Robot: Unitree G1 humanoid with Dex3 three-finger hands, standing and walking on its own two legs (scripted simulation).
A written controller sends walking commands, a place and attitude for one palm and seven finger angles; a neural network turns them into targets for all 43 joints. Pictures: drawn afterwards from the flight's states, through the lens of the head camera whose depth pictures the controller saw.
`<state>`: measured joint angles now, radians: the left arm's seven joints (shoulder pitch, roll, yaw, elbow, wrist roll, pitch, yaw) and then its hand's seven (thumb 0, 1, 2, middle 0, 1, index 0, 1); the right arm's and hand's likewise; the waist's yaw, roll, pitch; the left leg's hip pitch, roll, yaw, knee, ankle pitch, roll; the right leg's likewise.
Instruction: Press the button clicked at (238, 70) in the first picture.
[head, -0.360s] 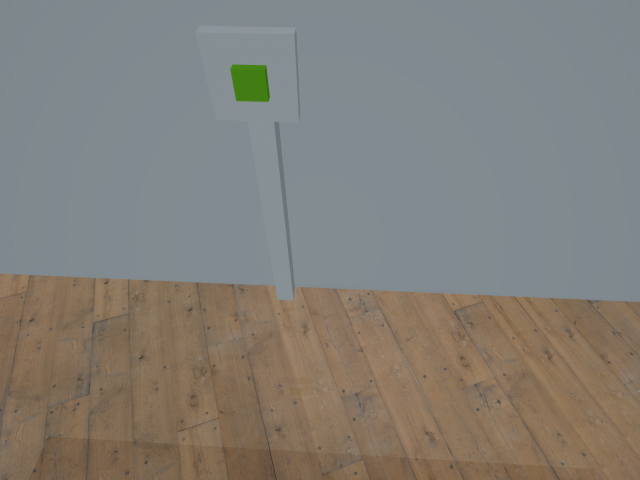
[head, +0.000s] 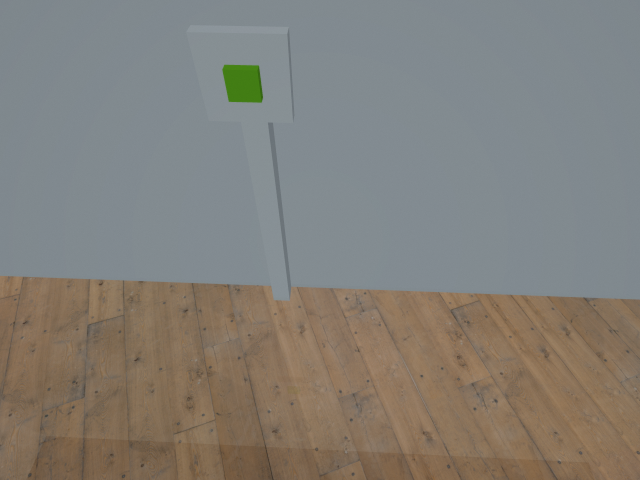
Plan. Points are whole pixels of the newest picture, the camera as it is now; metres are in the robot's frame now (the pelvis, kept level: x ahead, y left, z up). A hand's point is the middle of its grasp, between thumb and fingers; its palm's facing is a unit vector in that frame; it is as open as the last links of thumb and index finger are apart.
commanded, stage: stand and wait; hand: left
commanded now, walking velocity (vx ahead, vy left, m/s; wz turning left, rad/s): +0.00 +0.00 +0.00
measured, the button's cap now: (243, 83) +0.77 +0.19 +0.09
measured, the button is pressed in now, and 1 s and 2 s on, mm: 0 0 0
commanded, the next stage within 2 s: look at it before walking up in 0.16 s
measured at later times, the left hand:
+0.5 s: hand out of the picture +0.08 +0.23 -0.16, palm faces +0.00 -0.95 -0.31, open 7.4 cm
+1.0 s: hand out of the picture +0.08 +0.23 -0.16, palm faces -0.01 -0.95 -0.32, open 7.4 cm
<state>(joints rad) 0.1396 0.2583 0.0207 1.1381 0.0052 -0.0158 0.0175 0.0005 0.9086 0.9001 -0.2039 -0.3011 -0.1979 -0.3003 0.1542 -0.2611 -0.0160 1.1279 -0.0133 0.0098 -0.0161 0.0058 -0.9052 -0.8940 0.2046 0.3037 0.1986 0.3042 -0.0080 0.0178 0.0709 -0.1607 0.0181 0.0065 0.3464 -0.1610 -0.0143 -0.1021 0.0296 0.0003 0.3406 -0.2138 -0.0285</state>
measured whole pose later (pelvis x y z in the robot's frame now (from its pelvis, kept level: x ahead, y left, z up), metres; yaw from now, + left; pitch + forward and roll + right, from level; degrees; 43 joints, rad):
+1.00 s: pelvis +0.02 +0.00 +0.00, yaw -1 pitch -1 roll +0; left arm 0.13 0.29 0.01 1.14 0.00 -0.01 0.02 0.00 0.91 0.90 -0.20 -0.30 -0.20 -0.30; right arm 0.13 -0.29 -0.01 1.13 -0.02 0.01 -0.02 0.01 -0.90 -0.89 0.20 0.30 0.20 0.30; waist -0.01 0.01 0.05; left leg -0.13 0.02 0.02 0.32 -0.17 -0.02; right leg -0.07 0.03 0.01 0.31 -0.22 -0.03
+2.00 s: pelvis +0.25 -0.03 -0.01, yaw +1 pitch -2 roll +0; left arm 0.27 0.12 0.03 1.13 0.01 0.01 0.03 0.00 0.91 0.90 -0.20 -0.30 -0.20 -0.30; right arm 0.09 -0.12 -0.02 1.04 -0.01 -0.01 -0.04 0.00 -0.91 -0.89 0.20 0.30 0.20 0.30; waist 0.04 -0.03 0.11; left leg -0.27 0.05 0.14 0.53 -0.22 0.02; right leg -0.25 -0.04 -0.07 0.67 -0.43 0.02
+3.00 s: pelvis +0.25 -0.05 -0.01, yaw -2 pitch +0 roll +1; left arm 0.28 0.13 -0.02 1.12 0.01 -0.01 0.03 0.00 0.92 0.90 -0.20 -0.30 -0.20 -0.30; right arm 0.29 -0.17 0.01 1.09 -0.01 -0.01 -0.02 0.01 -0.91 -0.89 0.20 0.30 0.20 0.30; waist 0.00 0.03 0.03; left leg -0.18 0.03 0.13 0.44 -0.25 -0.01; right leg -0.25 -0.01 -0.01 0.51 -0.26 -0.02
